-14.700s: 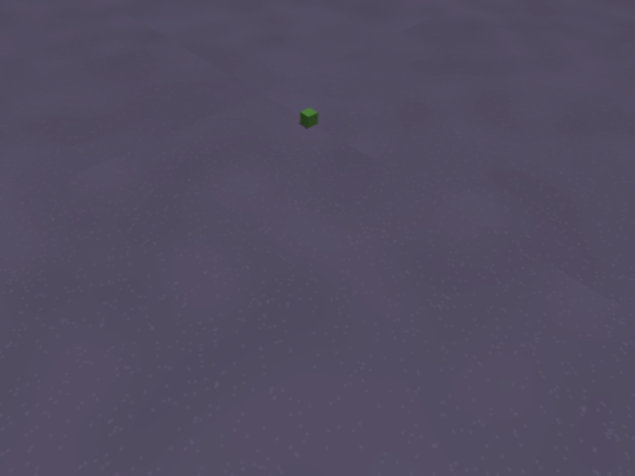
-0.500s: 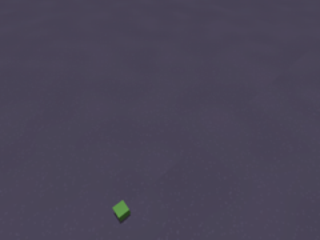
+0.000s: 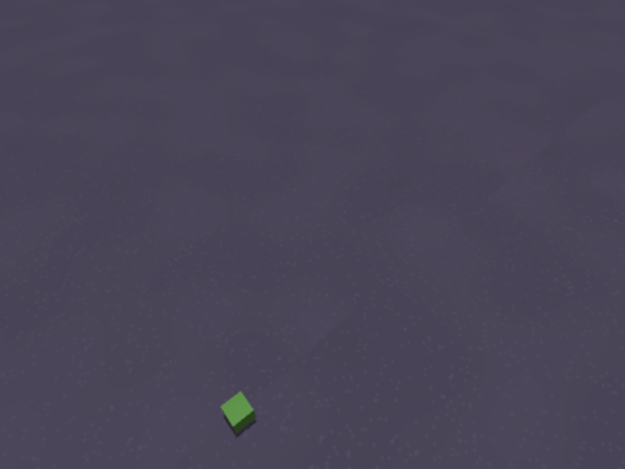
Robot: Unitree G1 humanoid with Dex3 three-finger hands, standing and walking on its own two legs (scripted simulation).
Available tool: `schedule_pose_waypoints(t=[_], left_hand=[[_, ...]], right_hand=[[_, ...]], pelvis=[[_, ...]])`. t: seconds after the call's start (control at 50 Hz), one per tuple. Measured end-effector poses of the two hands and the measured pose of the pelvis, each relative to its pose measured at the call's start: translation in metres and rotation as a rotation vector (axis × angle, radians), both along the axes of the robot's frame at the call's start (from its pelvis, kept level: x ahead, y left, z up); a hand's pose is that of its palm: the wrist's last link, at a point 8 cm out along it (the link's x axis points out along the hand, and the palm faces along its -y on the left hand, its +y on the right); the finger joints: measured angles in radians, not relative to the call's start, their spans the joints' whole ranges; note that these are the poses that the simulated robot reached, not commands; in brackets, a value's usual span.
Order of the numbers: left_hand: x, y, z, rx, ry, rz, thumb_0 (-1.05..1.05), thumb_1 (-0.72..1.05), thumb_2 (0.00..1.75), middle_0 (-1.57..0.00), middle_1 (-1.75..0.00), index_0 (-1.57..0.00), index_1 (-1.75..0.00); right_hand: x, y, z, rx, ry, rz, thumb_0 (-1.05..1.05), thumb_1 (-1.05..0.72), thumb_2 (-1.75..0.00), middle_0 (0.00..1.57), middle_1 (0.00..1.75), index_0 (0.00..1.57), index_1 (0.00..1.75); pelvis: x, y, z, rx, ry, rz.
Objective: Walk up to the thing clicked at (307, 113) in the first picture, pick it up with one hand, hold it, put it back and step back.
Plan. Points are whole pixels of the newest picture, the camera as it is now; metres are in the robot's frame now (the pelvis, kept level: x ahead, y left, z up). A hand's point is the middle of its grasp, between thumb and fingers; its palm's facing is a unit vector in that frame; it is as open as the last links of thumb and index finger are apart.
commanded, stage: stand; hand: left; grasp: from above
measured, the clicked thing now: (238, 412) +0.41 +0.23 -0.75
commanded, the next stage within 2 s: rise first in 0.04 s
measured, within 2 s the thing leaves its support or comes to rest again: neither
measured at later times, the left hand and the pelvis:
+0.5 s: hand out of the picture +0.15 +0.26 -0.18, palm faces -0.06 -0.90 -0.42, open 10.9 cm; pelvis -0.01 +0.01 -0.03, yaw +0 degrees
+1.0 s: hand out of the picture +0.13 +0.27 -0.25, palm faces -0.16 -0.77 -0.61, open 13.9 cm; pelvis -0.01 +0.02 -0.10, yaw +0 degrees
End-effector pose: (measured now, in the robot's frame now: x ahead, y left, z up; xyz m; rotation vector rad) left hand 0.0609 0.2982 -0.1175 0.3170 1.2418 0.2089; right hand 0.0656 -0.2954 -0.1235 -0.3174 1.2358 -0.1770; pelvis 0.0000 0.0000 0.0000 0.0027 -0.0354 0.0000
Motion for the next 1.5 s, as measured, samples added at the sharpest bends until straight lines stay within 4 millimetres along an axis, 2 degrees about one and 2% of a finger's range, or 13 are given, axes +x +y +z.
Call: schedule_pose_waypoints(t=[0.18,0.28,0.36,0.42,0.5,0.58,0.7,0.9,1.1,1.16,1.24,1.36,1.5], left_hand=[[0.005,-0.002,-0.001,-0.003,-0.015,0.004,0.0,0.9,0.89,-0.2,-0.31,-0.2,-0.31],[0.044,-0.008,-0.005,-0.017,-0.116,0.023,0.01,0.78,0.88,-0.2,-0.44,-0.21,-0.44],[0.075,-0.004,-0.013,0.001,-0.127,-0.053,0.01,0.58,0.86,-0.19,-0.62,-0.21,-0.61],[0.086,0.0,-0.017,0.035,-0.137,-0.079,0.0,0.39,0.85,-0.18,-0.74,-0.21,-0.72],[0.086,0.001,-0.023,0.076,-0.099,-0.09,0.0,0.11,0.85,-0.17,-0.86,-0.19,-0.84],[0.078,0.001,-0.038,0.103,-0.051,-0.104,0.0,-0.15,0.87,-0.15,-0.94,-0.17,-0.92],[0.072,0.004,-0.063,0.175,-0.049,-0.141,0.0,-0.37,0.91,-0.12,-1.0,-0.14,-0.99],[0.068,0.003,-0.079,0.267,-0.045,-0.171,0.0,-0.48,0.94,-0.1,-1.02,-0.11,-1.01],[0.062,0.001,-0.099,0.341,-0.024,-0.202,0.0,-0.45,0.91,-0.09,-1.03,-0.11,-1.01],[0.063,0.003,-0.111,0.379,-0.014,-0.232,0.0,-0.45,0.9,-0.1,-1.04,-0.12,-1.02],[0.076,0.01,-0.14,0.451,-0.006,-0.284,0.0,-0.46,0.9,-0.1,-1.05,-0.12,-1.03],[0.113,0.009,-0.177,0.583,-0.076,-0.408,0.0,-0.47,0.91,-0.11,-1.06,-0.13,-1.04],[0.158,0.005,-0.233,0.736,-0.093,-0.544,0.0,-0.5,0.93,-0.13,-1.06,-0.15,-1.04]], right_hand=[[0.003,-0.001,0.002,-0.003,-0.014,-0.01,0.0,-0.9,-0.9,0.21,0.3,0.21,0.29],[0.012,0.014,-0.001,0.013,-0.109,-0.004,0.01,-0.93,-0.91,0.2,0.3,0.21,0.29],[0.013,0.027,-0.007,0.038,-0.149,-0.018,0.01,-0.95,-0.91,0.2,0.3,0.21,0.29],[0.013,0.036,-0.011,0.057,-0.171,-0.033,0.01,-0.94,-0.91,0.2,0.3,0.21,0.29],[0.016,0.046,-0.017,0.079,-0.195,-0.038,0.01,-0.93,-0.9,0.2,0.3,0.21,0.29],[0.026,0.052,-0.024,0.082,-0.237,-0.023,0.01,-0.91,-0.9,0.21,0.3,0.21,0.29],[0.048,0.057,-0.041,0.064,-0.294,0.025,0.01,-0.89,-0.89,0.21,0.3,0.21,0.29],[0.075,0.068,-0.061,0.068,-0.355,0.055,0.01,-0.88,-0.89,0.2,0.3,0.21,0.29],[0.08,0.067,-0.085,0.061,-0.387,0.062,0.01,-0.86,-0.89,0.21,0.3,0.21,0.29],[0.079,0.065,-0.096,0.052,-0.387,0.069,0.01,-0.87,-0.89,0.21,0.3,0.21,0.29],[0.077,0.059,-0.121,0.034,-0.385,0.094,0.01,-0.88,-0.89,0.21,0.3,0.21,0.29],[0.063,0.047,-0.174,0.012,-0.34,0.089,0.01,-0.91,-0.9,0.21,0.3,0.21,0.29],[0.027,0.039,-0.246,0.017,-0.238,0.096,0.01,-0.94,-0.91,0.21,0.3,0.21,0.29]], pelvis=[[0.001,-0.001,-0.001,-0.001,0.015,0.002],[-0.008,0.0,-0.008,-0.003,0.071,0.013],[-0.013,0.0,-0.018,-0.003,0.135,0.007],[-0.011,0.003,-0.024,-0.003,0.164,-0.003],[-0.008,0.008,-0.031,-0.008,0.189,-0.004],[-0.007,0.013,-0.043,-0.011,0.226,-0.008],[-0.008,0.016,-0.068,-0.013,0.289,-0.01],[-0.008,0.018,-0.093,-0.026,0.348,-0.005],[-0.016,0.014,-0.118,-0.031,0.397,-0.001],[-0.02,0.013,-0.128,-0.032,0.418,0.002],[-0.031,0.01,-0.153,-0.029,0.469,0.004],[-0.05,0.008,-0.195,-0.025,0.528,0.001],[-0.071,0.005,-0.252,-0.023,0.616,-0.015]])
